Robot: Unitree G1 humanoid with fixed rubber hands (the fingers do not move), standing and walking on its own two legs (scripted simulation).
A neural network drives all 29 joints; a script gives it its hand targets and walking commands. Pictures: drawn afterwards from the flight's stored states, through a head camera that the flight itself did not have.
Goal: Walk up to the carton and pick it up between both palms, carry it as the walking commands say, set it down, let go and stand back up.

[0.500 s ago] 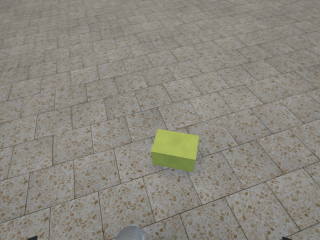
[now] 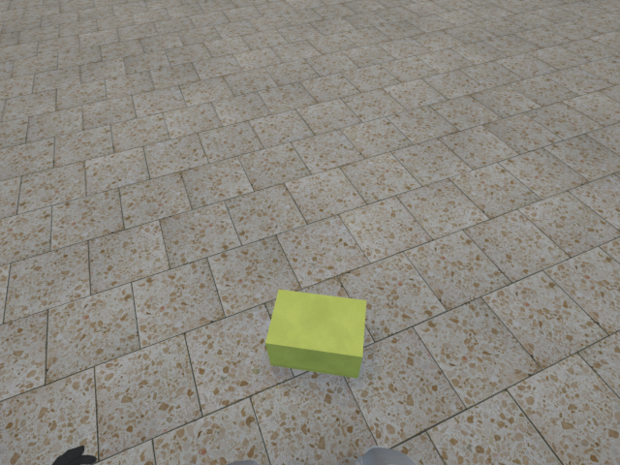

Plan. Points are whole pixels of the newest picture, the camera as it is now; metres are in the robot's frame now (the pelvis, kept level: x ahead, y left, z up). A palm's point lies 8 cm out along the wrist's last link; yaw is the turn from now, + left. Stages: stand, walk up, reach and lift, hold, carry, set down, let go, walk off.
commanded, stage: walk up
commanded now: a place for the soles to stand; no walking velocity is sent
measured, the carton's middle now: (317, 333) +0.60 -0.02 -0.66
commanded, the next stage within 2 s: none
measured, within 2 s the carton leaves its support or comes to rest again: neither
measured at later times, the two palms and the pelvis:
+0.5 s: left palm (64, 413) +0.22 +0.35 -0.08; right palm (526, 382) +0.23 -0.30 -0.07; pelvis +0.15 +0.03 +0.01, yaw +0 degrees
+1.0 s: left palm (101, 339) +0.33 +0.33 -0.07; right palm (498, 349) +0.29 -0.29 -0.09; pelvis +0.20 +0.02 +0.02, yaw -1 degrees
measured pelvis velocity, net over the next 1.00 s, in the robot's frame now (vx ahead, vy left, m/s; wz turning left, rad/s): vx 0.20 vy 0.02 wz -0.01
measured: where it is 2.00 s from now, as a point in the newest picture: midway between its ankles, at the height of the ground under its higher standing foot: outside the picture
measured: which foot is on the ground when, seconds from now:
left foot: up 0.00-0.26, down 0.28-1.00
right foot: down 0.00-0.28, up 0.30-0.52, down 0.54-1.00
